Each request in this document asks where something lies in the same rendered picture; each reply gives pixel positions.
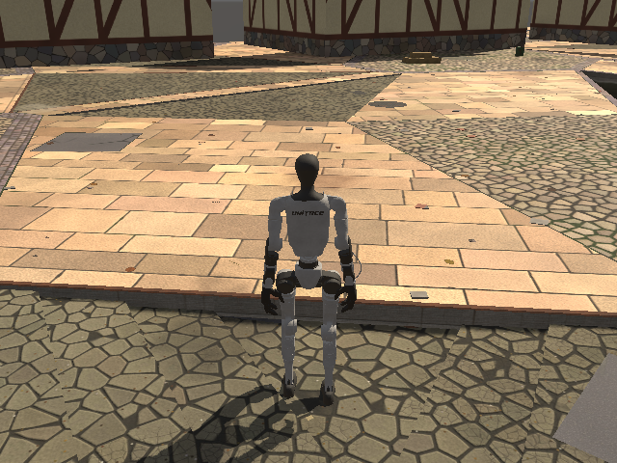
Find right robot hand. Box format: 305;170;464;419
335;284;357;313

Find right robot thigh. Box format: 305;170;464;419
321;270;341;342

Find humanoid robot torso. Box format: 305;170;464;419
285;191;331;289

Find left robot hand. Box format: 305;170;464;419
261;287;284;315

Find left robot upper arm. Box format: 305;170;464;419
268;196;287;252

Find left robot forearm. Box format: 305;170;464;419
262;237;279;288

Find right robot upper arm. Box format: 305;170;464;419
328;195;349;250

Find right robot forearm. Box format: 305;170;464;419
338;235;356;286

